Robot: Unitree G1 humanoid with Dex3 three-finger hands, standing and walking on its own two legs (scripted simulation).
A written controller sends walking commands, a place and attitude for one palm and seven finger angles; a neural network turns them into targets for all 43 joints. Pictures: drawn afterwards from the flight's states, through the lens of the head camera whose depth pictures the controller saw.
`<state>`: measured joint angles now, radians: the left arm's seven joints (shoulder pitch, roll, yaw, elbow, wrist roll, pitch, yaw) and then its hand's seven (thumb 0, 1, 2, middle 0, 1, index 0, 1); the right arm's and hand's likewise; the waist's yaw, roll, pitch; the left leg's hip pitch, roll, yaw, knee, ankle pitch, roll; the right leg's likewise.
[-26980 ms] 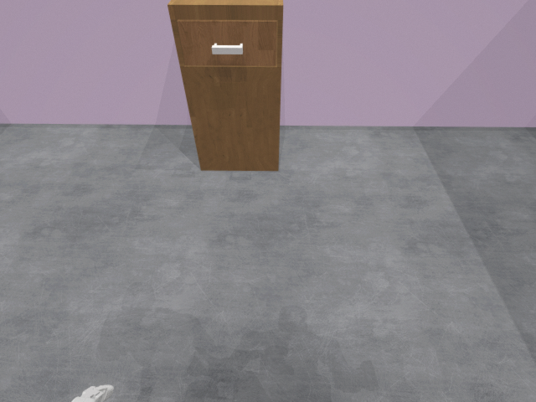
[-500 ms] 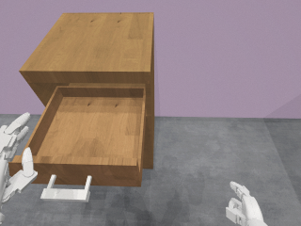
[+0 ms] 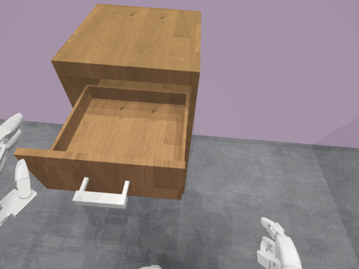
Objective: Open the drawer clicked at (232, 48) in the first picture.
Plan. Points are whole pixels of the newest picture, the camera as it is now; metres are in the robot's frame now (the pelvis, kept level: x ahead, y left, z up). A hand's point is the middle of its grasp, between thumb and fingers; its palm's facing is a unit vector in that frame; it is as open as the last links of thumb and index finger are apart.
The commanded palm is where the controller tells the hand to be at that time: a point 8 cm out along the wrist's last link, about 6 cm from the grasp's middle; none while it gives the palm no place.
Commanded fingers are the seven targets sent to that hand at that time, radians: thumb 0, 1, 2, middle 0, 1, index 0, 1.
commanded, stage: step back with the hand held close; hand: left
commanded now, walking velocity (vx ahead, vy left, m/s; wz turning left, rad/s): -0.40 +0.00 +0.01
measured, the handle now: (103, 191) +0.30 +0.21 -0.05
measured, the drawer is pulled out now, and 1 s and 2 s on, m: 0.30 0.30 0.30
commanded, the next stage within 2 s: stop stepping back and stand still in 0.60 s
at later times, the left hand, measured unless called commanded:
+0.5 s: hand (15, 206) +0.17 +0.24 +0.17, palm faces +0.24 -0.88 -0.41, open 7.4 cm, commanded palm +0.10 +0.29 +0.19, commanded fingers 0.00 0.90 0.90 -0.20 -0.30 -0.20 -0.30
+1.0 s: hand out of the picture +0.03 +0.26 +0.15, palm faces +0.41 -0.83 -0.37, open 7.4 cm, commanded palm -0.04 +0.29 +0.19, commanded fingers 0.00 0.90 0.90 -0.20 -0.30 -0.20 -0.30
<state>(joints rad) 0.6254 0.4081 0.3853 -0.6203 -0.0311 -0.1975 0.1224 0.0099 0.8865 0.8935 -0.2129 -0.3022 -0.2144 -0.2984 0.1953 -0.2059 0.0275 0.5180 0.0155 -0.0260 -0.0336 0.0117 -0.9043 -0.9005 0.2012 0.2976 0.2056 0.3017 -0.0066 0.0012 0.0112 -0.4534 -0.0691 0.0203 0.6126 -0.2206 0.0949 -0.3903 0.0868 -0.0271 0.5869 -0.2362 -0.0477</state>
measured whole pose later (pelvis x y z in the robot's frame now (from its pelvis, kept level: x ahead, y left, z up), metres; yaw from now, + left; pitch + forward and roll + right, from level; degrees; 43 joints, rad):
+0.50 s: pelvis -0.05 +0.02 +0.01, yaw -4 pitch +7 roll -6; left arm 0.62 0.44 0.40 -0.71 -0.06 -0.23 0.12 0.01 0.89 0.89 -0.21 -0.30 -0.21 -0.30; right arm 0.14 -0.15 0.03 0.60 -0.02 -0.11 -0.01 0.01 -0.90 -0.90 0.20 0.30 0.21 0.30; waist 0.00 -0.03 0.00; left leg -0.53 0.04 0.07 0.44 -0.03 0.10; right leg -0.29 0.05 0.02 0.80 -0.53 0.01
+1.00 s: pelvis -0.17 +0.01 +0.00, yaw +0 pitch +1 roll +0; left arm 0.59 0.33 0.37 -0.53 -0.04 -0.16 0.16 0.01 0.89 0.89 -0.21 -0.30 -0.21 -0.30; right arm 0.24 -0.23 -0.01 0.63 0.02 -0.05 -0.06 0.01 -0.91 -0.90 0.20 0.30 0.20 0.30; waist -0.03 -0.04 -0.03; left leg -0.29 0.01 0.02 0.59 -0.31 0.01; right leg -0.21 -0.04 -0.09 0.63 -0.43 0.00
